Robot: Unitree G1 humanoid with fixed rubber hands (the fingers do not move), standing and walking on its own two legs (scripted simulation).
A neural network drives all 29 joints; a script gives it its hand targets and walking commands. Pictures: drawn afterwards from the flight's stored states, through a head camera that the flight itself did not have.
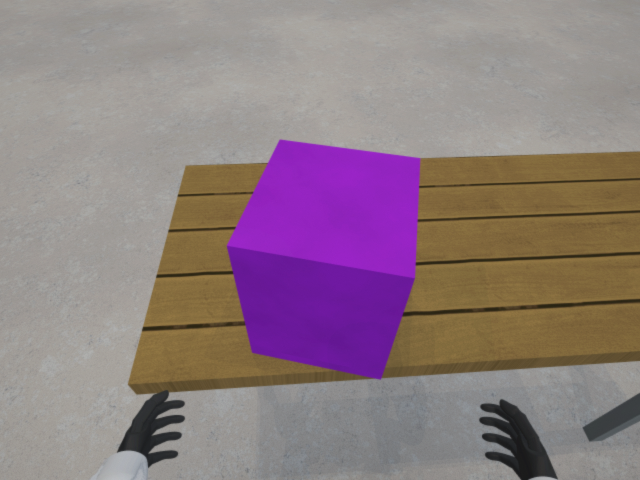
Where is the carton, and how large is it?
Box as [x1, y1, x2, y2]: [227, 140, 419, 379]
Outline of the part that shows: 279,140 227,244 228,253 252,352 380,379 414,279 419,158 287,140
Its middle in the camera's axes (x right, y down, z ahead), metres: +0.02 +0.04 +0.56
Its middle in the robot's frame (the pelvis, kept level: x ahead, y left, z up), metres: +0.39 +0.00 +0.04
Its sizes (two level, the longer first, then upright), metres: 0.210 0.200 0.250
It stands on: a table, 0.69 m high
